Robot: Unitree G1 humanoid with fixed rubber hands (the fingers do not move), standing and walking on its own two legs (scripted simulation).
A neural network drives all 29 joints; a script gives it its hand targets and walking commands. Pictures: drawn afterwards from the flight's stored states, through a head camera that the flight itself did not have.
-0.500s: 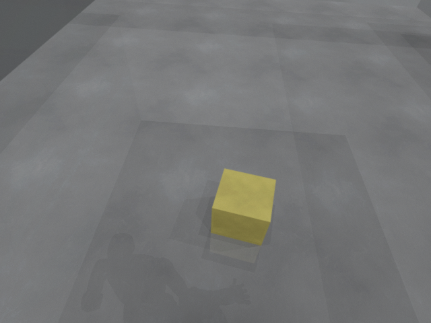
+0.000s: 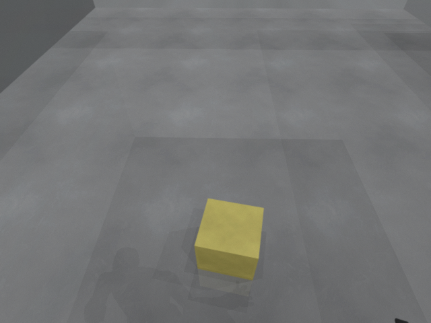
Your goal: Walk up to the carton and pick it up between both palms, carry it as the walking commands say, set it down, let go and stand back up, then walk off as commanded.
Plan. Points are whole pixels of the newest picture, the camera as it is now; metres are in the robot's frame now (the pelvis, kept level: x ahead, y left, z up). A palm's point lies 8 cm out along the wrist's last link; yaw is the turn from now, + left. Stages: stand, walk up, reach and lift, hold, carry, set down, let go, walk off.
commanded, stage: walk up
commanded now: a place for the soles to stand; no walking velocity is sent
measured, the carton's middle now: (230, 238) +0.62 -0.04 -0.64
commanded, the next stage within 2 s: none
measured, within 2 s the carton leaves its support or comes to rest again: neither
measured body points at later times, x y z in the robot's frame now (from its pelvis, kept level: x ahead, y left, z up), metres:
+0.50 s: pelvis +0.06 +0.02 -0.01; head +0.09 +0.05 +0.44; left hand +0.15 +0.34 -0.13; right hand +0.19 -0.31 -0.08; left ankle +0.12 +0.12 -0.72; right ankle +0.08 -0.12 -0.73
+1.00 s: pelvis +0.07 +0.01 -0.01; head +0.10 +0.02 +0.44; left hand +0.16 +0.33 -0.12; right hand +0.22 -0.32 -0.08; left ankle +0.12 +0.12 -0.72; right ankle +0.08 -0.13 -0.72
